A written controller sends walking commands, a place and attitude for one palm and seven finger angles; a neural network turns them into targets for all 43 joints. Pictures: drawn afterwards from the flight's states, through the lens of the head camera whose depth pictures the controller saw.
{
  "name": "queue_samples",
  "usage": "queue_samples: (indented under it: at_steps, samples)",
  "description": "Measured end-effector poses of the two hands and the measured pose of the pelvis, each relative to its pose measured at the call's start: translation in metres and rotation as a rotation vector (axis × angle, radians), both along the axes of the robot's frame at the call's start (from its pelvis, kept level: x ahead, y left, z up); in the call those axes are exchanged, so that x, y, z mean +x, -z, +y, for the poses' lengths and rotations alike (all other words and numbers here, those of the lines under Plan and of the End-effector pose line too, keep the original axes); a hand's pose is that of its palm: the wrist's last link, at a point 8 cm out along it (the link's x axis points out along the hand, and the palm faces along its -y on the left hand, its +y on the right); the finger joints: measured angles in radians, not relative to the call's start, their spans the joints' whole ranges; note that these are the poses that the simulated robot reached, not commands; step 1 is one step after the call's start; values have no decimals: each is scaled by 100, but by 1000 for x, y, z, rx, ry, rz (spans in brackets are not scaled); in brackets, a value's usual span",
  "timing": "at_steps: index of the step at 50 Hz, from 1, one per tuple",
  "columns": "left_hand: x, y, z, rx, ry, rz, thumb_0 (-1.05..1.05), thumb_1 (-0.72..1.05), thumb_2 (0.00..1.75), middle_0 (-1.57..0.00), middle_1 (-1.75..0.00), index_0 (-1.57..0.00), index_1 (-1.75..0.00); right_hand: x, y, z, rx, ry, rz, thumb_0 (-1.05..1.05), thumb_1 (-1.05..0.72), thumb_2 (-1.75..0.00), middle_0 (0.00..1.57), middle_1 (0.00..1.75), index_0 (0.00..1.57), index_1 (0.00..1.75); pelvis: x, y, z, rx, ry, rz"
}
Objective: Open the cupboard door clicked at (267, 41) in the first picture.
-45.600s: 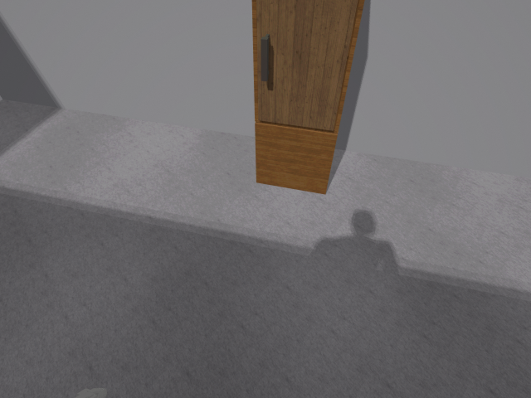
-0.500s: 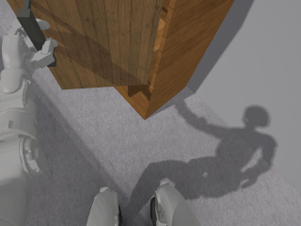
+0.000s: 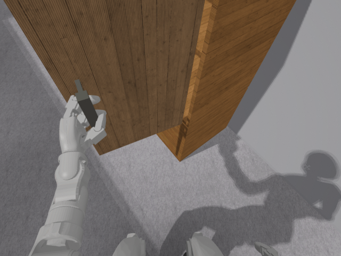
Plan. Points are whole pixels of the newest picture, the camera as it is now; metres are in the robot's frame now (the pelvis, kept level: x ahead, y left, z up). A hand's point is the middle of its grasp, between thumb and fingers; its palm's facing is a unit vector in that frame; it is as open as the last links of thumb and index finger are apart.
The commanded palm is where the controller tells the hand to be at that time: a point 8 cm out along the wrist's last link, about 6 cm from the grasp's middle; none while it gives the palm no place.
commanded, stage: pull the door open along its arc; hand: left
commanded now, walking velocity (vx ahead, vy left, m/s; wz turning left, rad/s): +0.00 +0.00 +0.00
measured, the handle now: (90, 110) +0.45 +0.19 +0.03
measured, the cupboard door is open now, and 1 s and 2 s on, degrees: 77 100 100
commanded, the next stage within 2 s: open thumb and fingers to let go in 0.56 s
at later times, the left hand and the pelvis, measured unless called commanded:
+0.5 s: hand (140, 159) +0.32 +0.06 +0.04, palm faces +0.43 -0.90 +0.00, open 6.4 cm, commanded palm +0.25 +0.09 +0.03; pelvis +0.00 -0.04 +0.00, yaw +4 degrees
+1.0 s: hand (140, 160) +0.32 +0.06 +0.04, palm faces +0.45 -0.89 -0.02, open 9.1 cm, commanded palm +0.27 +0.10 +0.03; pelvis -0.01 -0.05 +0.00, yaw +5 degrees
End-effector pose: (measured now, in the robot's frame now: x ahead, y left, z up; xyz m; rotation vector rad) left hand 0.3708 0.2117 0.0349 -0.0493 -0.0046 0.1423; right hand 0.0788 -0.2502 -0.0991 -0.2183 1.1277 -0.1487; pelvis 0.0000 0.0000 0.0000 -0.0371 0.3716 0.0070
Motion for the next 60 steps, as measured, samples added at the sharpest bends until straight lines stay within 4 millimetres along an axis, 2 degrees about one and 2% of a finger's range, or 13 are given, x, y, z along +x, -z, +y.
queue_samples:
  at_steps: [7, 12, 17, 26, 32, 40, 47, 60]
  samples:
    - [-36, -1, -38, -13, -229, -2, 1, 66, 77, -30, -130, -33, -125, 57, 1, 13, 40, -123, -123, 1, -90, -90, 20, 30, 20, 30, 0, 2, -8, 17, -17, -26]
    - [-52, -2, -58, 26, -328, 3, 0, 67, 78, -31, -128, -31, -127, 78, 3, 20, 63, -177, -164, 1, -90, -90, 20, 30, 20, 30, -1, 3, -18, 25, -34, -39]
    - [-67, -4, -74, 58, -324, 13, 1, 67, 76, -30, -128, -29, -129, 81, 3, 17, 76, -189, -175, 1, -90, -90, 20, 30, 20, 30, -1, 1, -28, 29, -48, -58]
    - [-94, -6, -110, 32, -312, 41, 1, 66, 73, -27, -129, -30, -131, 73, 2, -2, 72, -191, -173, 1, -90, -90, 20, 30, 20, 30, 1, -3, -41, 44, -58, -79]
    - [-96, -7, -115, 47, -346, 51, 1, 71, 76, -21, -123, -22, -126, 77, 2, -11, 65, -200, -199, 1, -90, -90, 20, 30, 20, 30, 4, -2, -47, 51, -64, -73]
    - [-93, -4, -110, 82, -331, 16, 0, 64, 77, -29, -127, -26, -129, 83, 10, -15, 48, -210, -189, 1, -90, -90, 19, 30, 20, 30, 0, 2, -52, 54, -77, -68]
    - [-93, -5, -109, 65, -325, 26, 1, 41, 69, -31, -125, -30, -127, 82, 9, -10, 61, -210, -197, 1, -90, -90, 20, 30, 20, 30, -4, 1, -50, 53, -77, -73]
    - [-94, -2, -109, 63, -305, 11, 0, -30, 38, -30, -119, -28, -118, 65, 10, -1, 56, -198, -188, 1, -90, -90, 20, 30, 20, 30, -16, 4, -40, 43, -70, -82]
